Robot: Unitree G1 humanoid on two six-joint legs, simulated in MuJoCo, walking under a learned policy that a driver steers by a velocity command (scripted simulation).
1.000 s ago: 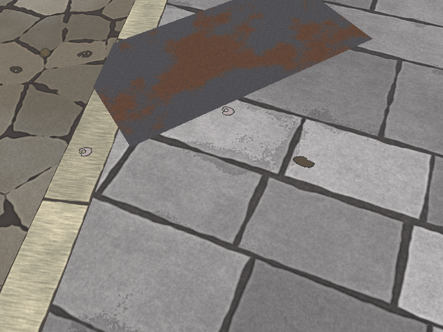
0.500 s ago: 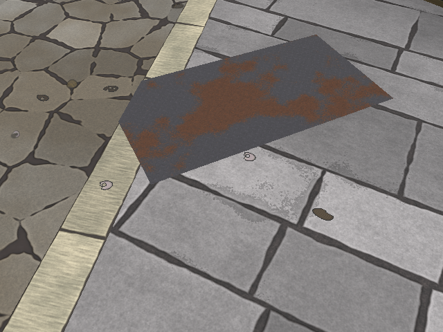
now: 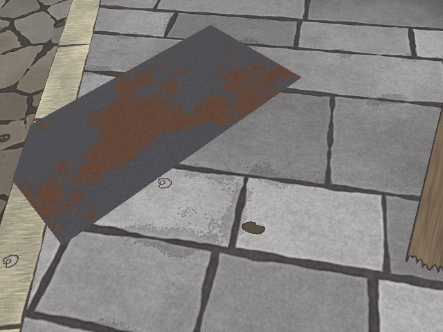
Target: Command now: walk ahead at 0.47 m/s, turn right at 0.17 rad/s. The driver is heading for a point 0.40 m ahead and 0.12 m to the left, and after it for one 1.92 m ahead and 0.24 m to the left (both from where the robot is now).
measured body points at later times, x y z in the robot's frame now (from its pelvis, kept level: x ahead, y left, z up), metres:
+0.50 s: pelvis +0.29 +0.04 -0.01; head +0.33 +0.05 +0.44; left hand +0.38 +0.33 -0.11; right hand +0.47 -0.21 -0.11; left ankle +0.34 +0.11 -0.75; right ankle +0.30 -0.12 -0.66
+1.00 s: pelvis +0.42 +0.01 -0.01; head +0.45 +0.01 +0.44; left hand +0.48 +0.30 -0.11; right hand +0.64 -0.19 -0.13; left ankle +0.35 +0.14 -0.73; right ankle +0.52 -0.08 -0.75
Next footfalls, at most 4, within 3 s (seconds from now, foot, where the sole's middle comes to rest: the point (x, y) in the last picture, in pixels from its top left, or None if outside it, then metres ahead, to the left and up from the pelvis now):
0.32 left None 0.38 0.12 -0.78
0.74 right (269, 305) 0.55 -0.06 -0.78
1.04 left None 0.40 0.16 -0.78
1.68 left None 0.47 0.16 -0.78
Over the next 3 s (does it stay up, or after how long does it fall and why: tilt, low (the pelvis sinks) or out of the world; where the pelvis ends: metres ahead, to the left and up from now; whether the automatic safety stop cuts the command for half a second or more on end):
stays up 0.42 0.07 -0.01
